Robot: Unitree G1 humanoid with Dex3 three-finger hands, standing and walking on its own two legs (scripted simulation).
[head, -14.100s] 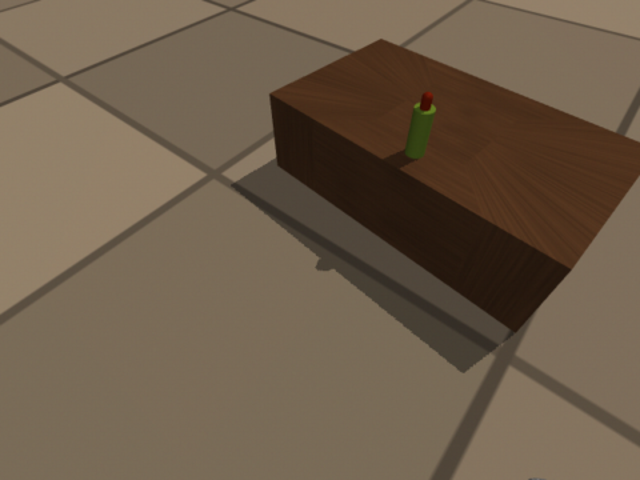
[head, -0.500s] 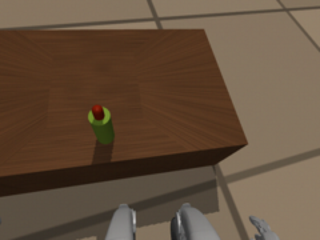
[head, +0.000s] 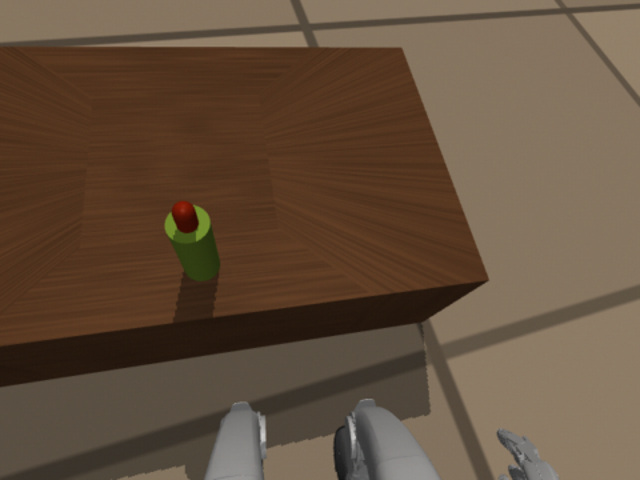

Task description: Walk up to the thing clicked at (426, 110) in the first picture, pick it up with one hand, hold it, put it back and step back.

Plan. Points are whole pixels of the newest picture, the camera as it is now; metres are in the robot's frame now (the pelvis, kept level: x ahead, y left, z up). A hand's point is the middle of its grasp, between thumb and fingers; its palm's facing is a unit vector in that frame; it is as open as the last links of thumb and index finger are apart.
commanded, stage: go down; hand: left
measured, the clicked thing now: (193, 240) +0.48 +0.18 -0.19
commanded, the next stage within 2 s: approach in 0.28 s
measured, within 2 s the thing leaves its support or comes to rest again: neither
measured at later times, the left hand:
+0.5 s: hand out of the picture +0.42 +0.38 +0.09, palm faces +0.12 -0.99 +0.03, open 16.9 cm
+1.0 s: hand (109, 246) +0.44 +0.30 -0.14, palm faces +0.03 -1.00 +0.06, open 17.5 cm
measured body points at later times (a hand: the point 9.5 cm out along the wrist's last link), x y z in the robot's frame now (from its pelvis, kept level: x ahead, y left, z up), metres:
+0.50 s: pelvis +0.00 +0.00 +0.00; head +0.13 +0.06 +0.43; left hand +0.40 +0.44 +0.09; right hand +0.07 -0.27 -0.09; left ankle +0.01 +0.10 -0.66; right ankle +0.02 -0.16 -0.66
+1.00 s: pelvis -0.04 +0.00 -0.13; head +0.17 +0.07 +0.26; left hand +0.43 +0.35 -0.14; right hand +0.04 -0.27 -0.23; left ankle +0.01 +0.10 -0.66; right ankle +0.02 -0.16 -0.66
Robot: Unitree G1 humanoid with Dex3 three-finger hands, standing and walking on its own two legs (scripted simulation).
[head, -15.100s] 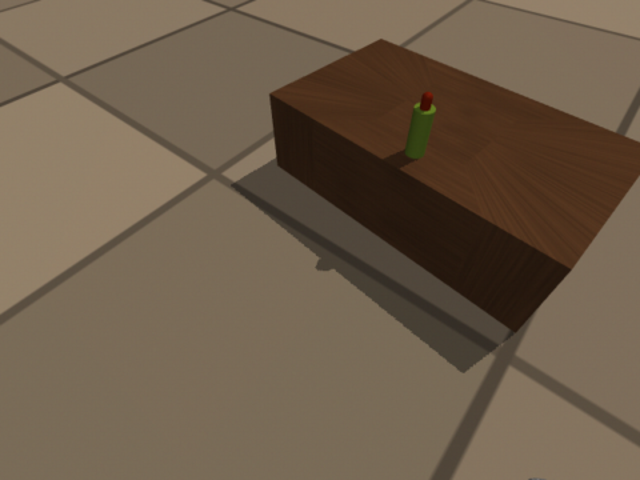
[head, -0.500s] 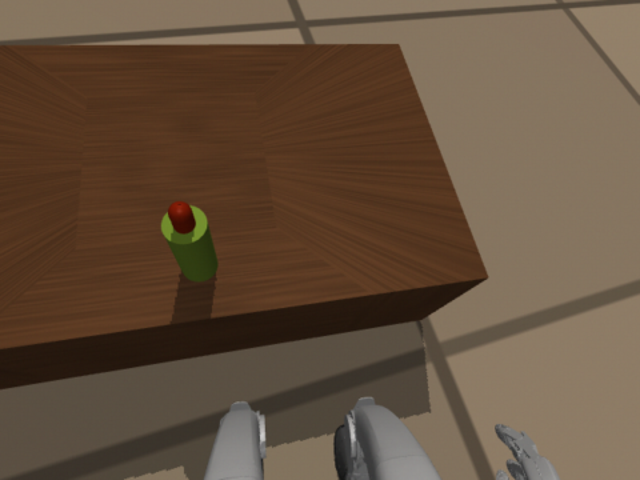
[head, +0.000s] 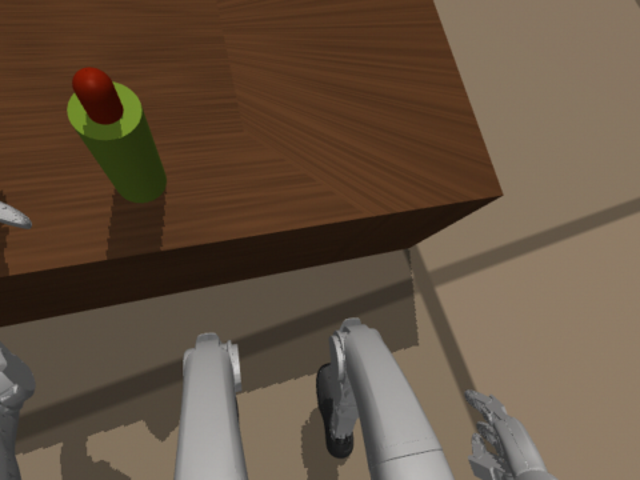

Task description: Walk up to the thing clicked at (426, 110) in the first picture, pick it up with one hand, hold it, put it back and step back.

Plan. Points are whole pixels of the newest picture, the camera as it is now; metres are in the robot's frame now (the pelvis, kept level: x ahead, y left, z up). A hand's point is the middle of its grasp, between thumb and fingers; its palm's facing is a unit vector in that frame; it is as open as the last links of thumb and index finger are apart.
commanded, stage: approach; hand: left
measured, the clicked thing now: (120, 140) +0.50 +0.21 -0.05
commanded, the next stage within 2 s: close in in 0.02 s
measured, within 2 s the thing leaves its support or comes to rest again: neither
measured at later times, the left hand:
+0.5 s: hand (108, 158) +0.49 +0.23 -0.07, palm faces +0.13 -0.99 +0.00, open 17.7 cm
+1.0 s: hand (127, 169) +0.48 +0.21 -0.08, palm faces +0.14 -0.99 +0.01, open 17.8 cm
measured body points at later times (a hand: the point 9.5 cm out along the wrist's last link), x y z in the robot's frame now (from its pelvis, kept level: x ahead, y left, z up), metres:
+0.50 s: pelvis -0.04 -0.02 -0.11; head +0.17 +0.02 +0.29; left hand +0.48 +0.28 -0.07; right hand +0.02 -0.28 -0.23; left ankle +0.05 +0.10 -0.52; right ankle +0.06 -0.15 -0.52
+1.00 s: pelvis -0.02 -0.02 -0.09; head +0.18 +0.03 +0.31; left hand +0.47 +0.26 -0.08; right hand +0.08 -0.28 -0.21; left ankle +0.05 +0.10 -0.52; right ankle +0.06 -0.15 -0.52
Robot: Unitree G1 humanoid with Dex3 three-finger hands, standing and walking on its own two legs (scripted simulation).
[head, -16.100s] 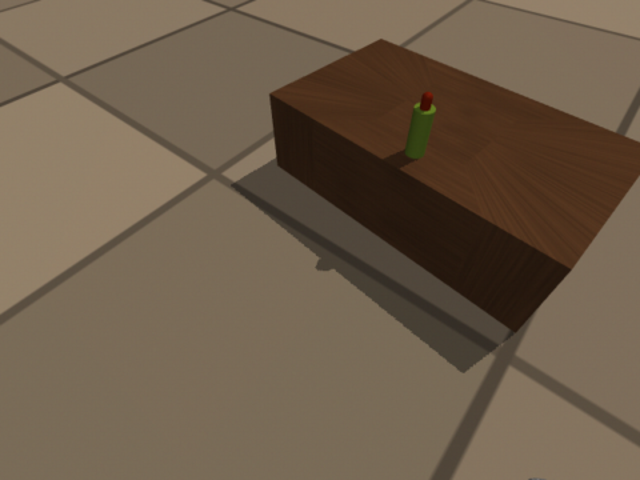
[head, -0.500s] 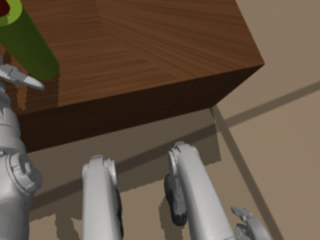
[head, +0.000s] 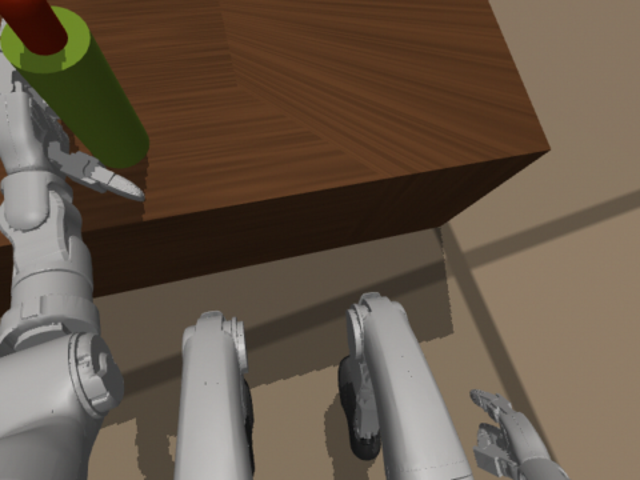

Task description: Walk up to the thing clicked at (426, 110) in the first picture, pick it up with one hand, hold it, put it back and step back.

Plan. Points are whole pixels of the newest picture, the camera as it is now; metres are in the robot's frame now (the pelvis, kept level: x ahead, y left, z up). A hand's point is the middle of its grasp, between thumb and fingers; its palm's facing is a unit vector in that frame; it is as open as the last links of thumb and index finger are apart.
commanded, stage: rest palm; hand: left
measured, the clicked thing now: (79, 85) +0.53 +0.23 +0.04
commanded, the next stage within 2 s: close in 0.18 s
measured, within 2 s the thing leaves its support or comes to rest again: leaves its support in 1.54 s
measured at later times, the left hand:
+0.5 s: hand (92, 127) +0.50 +0.23 +0.00, palm faces +0.15 -0.99 -0.01, open 16.8 cm
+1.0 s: hand (89, 114) +0.51 +0.23 +0.01, palm faces +0.17 -0.99 -0.01, open 9.5 cm
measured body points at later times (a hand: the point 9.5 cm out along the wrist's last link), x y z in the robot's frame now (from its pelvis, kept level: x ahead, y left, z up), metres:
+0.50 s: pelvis -0.01 +0.00 -0.01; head +0.19 +0.04 +0.39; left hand +0.49 +0.28 +0.01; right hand +0.08 -0.27 -0.13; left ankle +0.07 +0.12 -0.43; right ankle +0.08 -0.13 -0.43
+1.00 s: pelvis -0.01 +0.00 -0.01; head +0.20 +0.04 +0.39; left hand +0.50 +0.28 +0.02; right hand +0.07 -0.27 -0.12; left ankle +0.07 +0.12 -0.43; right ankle +0.08 -0.13 -0.43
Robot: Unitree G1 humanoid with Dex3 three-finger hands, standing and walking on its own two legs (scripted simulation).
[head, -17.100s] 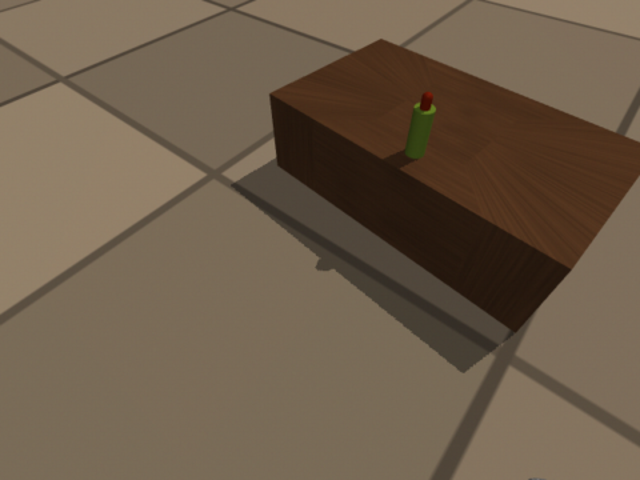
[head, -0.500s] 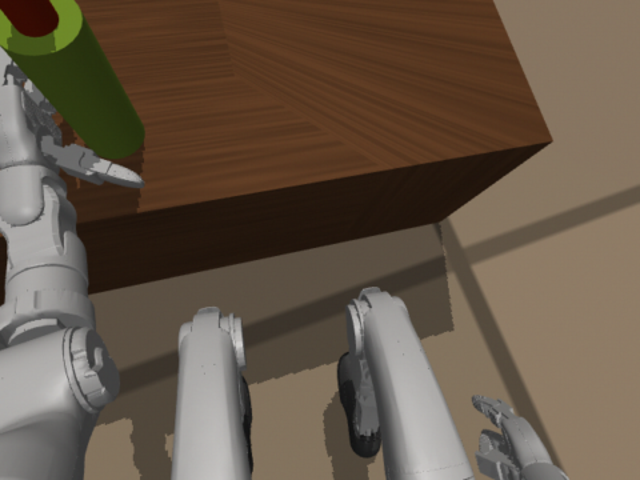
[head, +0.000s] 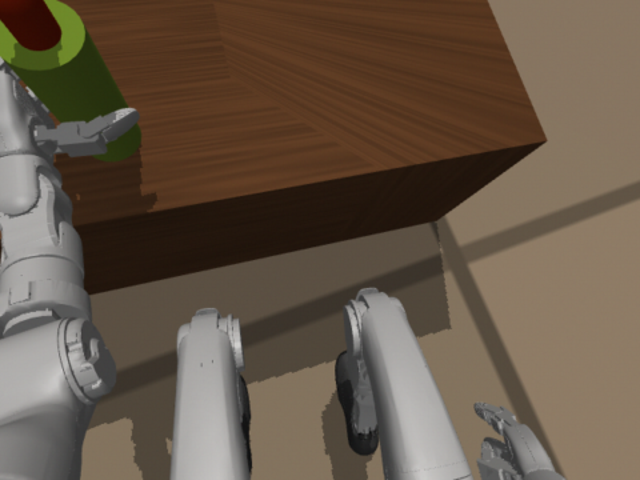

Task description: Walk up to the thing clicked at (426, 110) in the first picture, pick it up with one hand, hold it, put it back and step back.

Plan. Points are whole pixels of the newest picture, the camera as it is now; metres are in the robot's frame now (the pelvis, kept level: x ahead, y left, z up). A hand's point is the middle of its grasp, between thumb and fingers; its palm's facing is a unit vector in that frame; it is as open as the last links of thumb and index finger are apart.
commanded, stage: close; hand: left
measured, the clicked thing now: (71, 79) +0.53 +0.22 +0.05
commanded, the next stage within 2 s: settle in 0.02 s
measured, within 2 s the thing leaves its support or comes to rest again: leaves its support in 0.54 s
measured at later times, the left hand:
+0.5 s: hand (85, 112) +0.51 +0.22 +0.02, palm faces +0.15 -0.99 -0.05, open 9.8 cm
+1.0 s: hand (51, 59) +0.52 +0.22 +0.09, palm faces +0.15 -0.99 -0.03, open 9.9 cm
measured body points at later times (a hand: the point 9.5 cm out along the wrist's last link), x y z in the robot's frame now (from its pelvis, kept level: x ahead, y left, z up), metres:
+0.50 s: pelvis +0.00 +0.00 +0.01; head +0.21 +0.04 +0.41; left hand +0.49 +0.27 +0.03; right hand +0.09 -0.26 -0.11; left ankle +0.07 +0.12 -0.43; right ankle +0.09 -0.13 -0.43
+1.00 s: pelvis +0.02 +0.00 +0.08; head +0.21 +0.04 +0.49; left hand +0.50 +0.27 +0.09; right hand +0.09 -0.27 -0.04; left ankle +0.07 +0.12 -0.43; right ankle +0.09 -0.13 -0.43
